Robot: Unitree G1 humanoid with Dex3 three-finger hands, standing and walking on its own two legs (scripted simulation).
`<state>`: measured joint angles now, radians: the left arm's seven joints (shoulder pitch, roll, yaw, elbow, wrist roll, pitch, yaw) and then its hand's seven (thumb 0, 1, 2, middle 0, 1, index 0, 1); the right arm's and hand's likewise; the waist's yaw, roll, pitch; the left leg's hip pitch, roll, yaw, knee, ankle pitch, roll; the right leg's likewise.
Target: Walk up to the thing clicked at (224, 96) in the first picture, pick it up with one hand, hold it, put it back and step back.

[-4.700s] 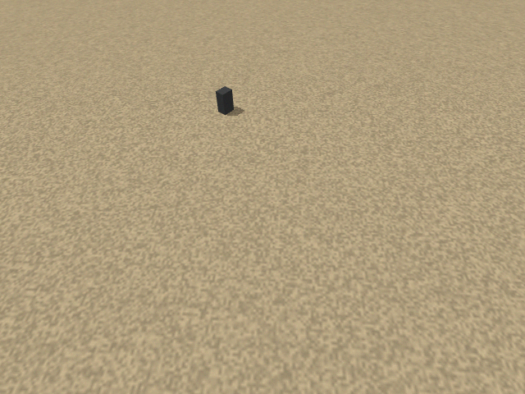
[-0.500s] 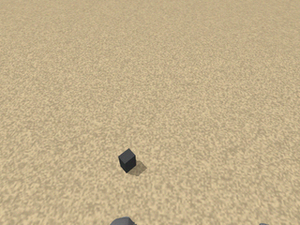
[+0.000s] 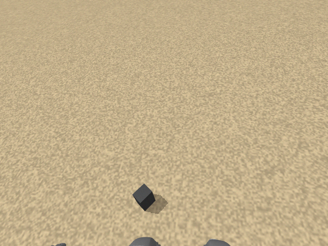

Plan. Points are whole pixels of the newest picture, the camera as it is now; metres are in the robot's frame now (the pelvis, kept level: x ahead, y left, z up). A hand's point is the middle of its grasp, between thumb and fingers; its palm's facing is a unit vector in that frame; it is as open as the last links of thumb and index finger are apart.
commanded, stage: walk up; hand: left
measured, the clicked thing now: (144, 197) +0.45 +0.21 -0.68
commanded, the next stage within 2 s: stand in 1.42 s
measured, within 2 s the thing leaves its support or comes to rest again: neither
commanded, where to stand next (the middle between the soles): +0.12 +0.03 m, yaw +0 degrees
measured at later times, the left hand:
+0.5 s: hand out of the picture +0.11 +0.28 -0.15, palm faces +0.00 -0.95 -0.33, open 7.4 cm
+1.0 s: hand out of the picture +0.12 +0.28 -0.13, palm faces +0.01 -0.94 -0.34, open 7.4 cm
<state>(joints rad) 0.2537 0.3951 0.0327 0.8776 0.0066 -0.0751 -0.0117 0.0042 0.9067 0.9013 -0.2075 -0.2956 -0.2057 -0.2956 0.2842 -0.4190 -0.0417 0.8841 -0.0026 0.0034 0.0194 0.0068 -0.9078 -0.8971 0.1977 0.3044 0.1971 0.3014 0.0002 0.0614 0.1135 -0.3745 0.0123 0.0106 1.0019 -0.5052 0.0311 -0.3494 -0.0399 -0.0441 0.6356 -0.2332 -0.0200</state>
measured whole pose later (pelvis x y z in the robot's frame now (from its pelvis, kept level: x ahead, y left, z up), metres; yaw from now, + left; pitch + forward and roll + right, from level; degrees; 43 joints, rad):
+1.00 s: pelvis +0.05 +0.02 +0.02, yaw +1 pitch -2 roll +0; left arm 0.08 0.35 0.01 1.18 0.00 -0.01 -0.01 0.00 0.91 0.90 -0.21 -0.30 -0.20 -0.30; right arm 0.06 -0.35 0.00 1.17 0.00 0.00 0.02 0.00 -0.91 -0.90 0.20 0.30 0.20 0.30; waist 0.00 0.01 0.05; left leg -0.16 0.03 0.01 0.34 -0.14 -0.02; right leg -0.13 -0.05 -0.04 0.34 -0.16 0.03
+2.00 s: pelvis +0.07 +0.01 +0.03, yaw +1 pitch -2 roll +0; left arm 0.10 0.35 0.01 1.14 0.01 -0.01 -0.01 0.00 0.91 0.90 -0.21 -0.30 -0.21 -0.30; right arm 0.08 -0.35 -0.01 1.15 -0.01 0.00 0.01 0.00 -0.91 -0.90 0.20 0.30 0.20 0.30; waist -0.01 0.00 0.04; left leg -0.13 0.04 0.01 0.32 -0.16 -0.03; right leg -0.11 -0.04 -0.04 0.32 -0.19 0.02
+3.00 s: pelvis +0.08 +0.01 +0.03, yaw +1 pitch -2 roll +0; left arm 0.11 0.36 0.00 1.13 0.01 -0.01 0.00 0.00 0.91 0.90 -0.21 -0.30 -0.21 -0.30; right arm 0.10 -0.35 0.00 1.14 -0.01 0.00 0.00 0.00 -0.91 -0.90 0.20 0.30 0.20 0.30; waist -0.01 0.00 0.04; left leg -0.11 0.04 0.01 0.31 -0.17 -0.04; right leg -0.09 -0.03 -0.04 0.32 -0.20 0.02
